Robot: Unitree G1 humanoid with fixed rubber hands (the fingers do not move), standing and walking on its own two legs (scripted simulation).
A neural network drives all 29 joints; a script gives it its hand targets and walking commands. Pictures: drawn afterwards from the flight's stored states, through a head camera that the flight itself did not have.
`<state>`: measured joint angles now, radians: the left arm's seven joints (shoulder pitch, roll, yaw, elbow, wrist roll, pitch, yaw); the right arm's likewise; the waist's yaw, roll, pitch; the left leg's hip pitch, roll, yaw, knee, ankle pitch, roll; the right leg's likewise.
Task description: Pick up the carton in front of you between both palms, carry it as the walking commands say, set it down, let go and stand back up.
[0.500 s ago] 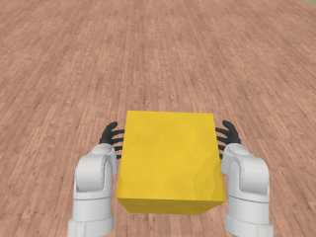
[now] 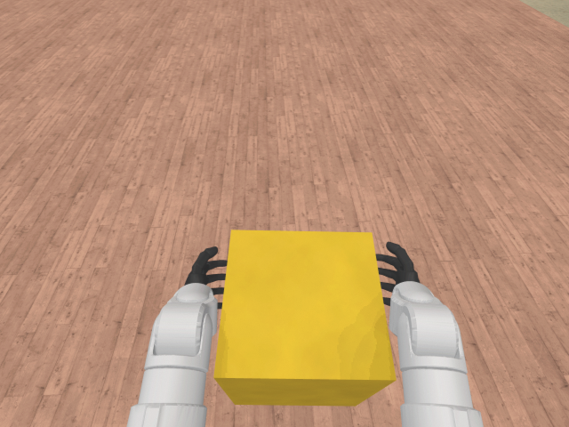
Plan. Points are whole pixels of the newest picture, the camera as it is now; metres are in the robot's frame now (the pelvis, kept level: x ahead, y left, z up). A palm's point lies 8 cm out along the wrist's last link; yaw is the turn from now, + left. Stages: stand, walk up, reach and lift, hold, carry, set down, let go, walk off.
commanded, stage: carry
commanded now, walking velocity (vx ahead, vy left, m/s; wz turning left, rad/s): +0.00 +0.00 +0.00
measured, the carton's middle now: (298, 325) +0.29 +0.00 -0.05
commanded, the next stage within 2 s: hold in 1.16 s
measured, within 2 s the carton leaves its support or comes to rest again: neither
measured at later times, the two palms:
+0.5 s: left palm (187, 318) +0.24 +0.15 +0.05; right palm (410, 317) +0.25 -0.14 +0.05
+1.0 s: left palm (178, 332) +0.23 +0.16 +0.04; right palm (406, 331) +0.24 -0.14 +0.05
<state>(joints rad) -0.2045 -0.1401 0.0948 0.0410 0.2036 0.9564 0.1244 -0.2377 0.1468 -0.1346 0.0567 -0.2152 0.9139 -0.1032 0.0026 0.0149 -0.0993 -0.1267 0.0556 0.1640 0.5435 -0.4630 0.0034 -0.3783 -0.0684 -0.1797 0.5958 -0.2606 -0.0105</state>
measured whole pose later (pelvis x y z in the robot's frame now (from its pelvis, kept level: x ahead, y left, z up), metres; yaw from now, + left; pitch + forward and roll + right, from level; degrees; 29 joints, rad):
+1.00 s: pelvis -0.06 +0.01 +0.00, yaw +0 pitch +1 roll +0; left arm -0.25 -0.15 0.18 0.22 0.26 0.75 0.04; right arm -0.27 0.16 -0.21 0.22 -0.27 0.71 -0.03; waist 0.00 0.01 -0.09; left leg -0.20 0.03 0.18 0.58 -0.39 0.04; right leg -0.41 -0.10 -0.17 0.52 -0.12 0.00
